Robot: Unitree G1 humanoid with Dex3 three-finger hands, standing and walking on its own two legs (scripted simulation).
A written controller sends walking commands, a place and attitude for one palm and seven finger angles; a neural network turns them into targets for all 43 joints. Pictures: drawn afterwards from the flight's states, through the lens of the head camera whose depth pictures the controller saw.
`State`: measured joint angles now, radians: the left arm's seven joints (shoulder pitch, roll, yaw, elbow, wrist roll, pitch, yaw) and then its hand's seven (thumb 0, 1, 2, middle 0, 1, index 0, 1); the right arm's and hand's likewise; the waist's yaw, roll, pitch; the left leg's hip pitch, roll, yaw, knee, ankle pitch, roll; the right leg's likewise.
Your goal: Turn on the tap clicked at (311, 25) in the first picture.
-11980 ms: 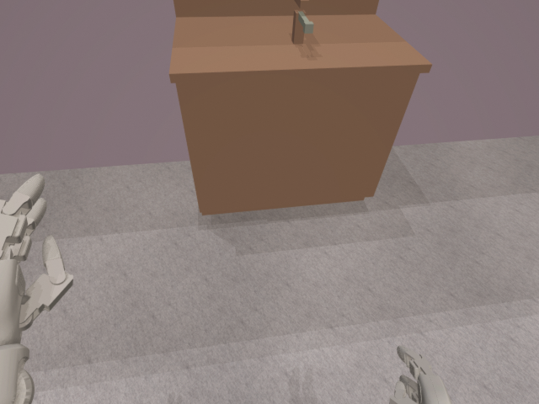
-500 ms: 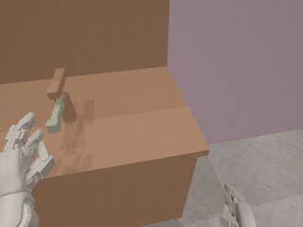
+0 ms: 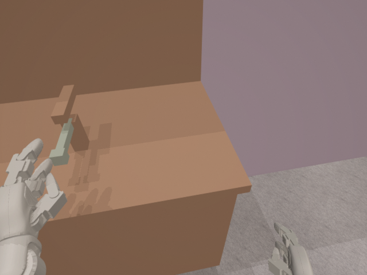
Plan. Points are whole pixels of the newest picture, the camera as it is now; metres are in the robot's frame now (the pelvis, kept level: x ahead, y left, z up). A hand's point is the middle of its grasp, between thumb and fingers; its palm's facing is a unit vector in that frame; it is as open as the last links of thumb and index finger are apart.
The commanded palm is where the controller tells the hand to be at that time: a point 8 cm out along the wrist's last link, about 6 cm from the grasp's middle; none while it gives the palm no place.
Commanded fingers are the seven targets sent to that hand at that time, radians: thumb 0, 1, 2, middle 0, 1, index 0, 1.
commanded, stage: reach beside the lever's end, fingers flat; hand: left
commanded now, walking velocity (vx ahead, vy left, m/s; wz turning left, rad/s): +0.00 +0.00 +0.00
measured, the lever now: (59, 156) +0.30 +0.33 +0.12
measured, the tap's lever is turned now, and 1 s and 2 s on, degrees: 0 0 0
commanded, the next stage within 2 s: none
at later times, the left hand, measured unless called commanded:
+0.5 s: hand (57, 195) +0.19 +0.25 +0.15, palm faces +0.52 -0.85 -0.12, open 7.5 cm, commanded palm +0.15 +0.30 +0.15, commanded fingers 0.00 0.90 0.90 -0.19 -0.28 -0.19 -0.28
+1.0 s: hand (46, 187) +0.21 +0.29 +0.13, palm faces +0.56 -0.82 -0.11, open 7.6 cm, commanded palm +0.17 +0.34 +0.14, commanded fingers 0.00 0.90 0.90 -0.17 -0.21 -0.17 -0.21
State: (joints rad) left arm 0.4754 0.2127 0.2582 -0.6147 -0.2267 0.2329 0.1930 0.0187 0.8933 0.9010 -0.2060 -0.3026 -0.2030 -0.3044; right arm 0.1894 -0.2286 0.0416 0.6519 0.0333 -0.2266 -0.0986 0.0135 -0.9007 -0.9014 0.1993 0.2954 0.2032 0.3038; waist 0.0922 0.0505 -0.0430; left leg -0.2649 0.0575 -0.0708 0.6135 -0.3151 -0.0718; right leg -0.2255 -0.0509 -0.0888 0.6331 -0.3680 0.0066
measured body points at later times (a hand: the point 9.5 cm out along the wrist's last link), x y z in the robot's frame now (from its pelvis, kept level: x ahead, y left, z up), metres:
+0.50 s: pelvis -0.01 +0.00 +0.00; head -0.03 -0.02 +0.45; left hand +0.16 +0.30 +0.16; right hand +0.19 -0.21 -0.07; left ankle +0.01 +0.17 -0.72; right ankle -0.02 -0.12 -0.72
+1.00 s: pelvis -0.01 +0.01 +0.00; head -0.02 -0.01 +0.45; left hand +0.18 +0.34 +0.14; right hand +0.18 -0.22 -0.08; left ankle +0.01 +0.17 -0.72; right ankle -0.02 -0.12 -0.72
